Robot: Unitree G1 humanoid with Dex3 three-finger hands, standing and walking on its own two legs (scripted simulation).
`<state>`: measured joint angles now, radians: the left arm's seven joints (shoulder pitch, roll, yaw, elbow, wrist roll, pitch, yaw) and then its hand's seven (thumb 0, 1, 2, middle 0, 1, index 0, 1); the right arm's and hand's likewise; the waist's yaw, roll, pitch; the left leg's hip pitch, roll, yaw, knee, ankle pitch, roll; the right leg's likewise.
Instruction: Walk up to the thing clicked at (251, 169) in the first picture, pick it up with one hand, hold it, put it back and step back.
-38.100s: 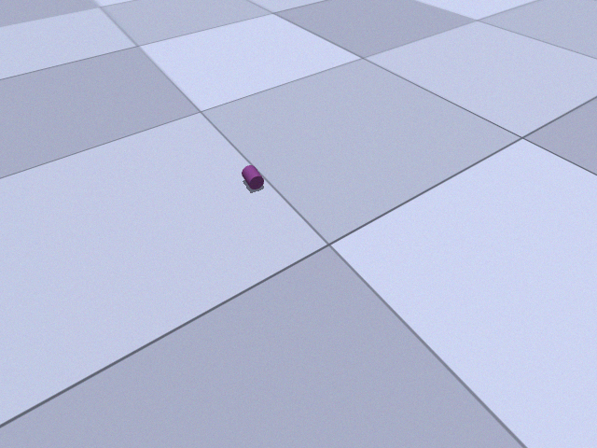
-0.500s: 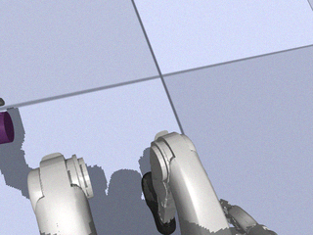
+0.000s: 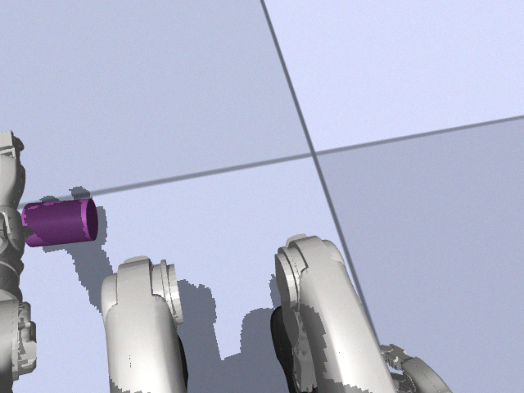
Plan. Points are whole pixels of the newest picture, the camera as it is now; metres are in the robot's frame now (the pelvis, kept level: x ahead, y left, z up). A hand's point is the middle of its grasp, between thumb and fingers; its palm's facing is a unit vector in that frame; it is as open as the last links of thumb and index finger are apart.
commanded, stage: withdraw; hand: left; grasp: from above
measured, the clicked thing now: (62, 222) +0.41 +0.34 -0.28
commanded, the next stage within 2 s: home in 0.56 s
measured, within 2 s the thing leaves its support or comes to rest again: neither
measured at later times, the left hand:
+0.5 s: hand (12, 235) +0.36 +0.35 -0.12, palm faces -0.46 -0.09 -0.89, open 13.9 cm
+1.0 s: hand out of the picture +0.36 +0.34 -0.03, palm faces -0.34 -0.30 -0.89, open 11.2 cm
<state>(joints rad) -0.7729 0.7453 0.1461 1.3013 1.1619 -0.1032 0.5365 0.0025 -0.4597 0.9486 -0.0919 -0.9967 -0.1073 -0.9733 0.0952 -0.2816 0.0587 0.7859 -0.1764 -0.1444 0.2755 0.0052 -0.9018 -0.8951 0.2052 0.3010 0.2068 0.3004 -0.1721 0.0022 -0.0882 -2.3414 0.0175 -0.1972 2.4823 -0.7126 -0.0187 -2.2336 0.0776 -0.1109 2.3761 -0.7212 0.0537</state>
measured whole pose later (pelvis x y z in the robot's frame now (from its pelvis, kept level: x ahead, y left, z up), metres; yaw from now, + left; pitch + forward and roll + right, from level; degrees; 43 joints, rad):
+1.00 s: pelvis -0.01 +0.00 +0.09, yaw +5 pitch +34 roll -7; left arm -0.55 0.59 0.08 0.89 0.88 -0.08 0.17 0.00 0.10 0.89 -0.24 -0.58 -0.22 -0.59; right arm 0.21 -0.24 -0.01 0.72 -0.04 -0.01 0.13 0.01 -0.90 -0.90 0.21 0.30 0.21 0.30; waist -0.10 0.07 -0.16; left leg -2.11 0.02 -0.11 2.17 -0.66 0.00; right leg -2.02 0.05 -0.05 2.11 -0.68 0.05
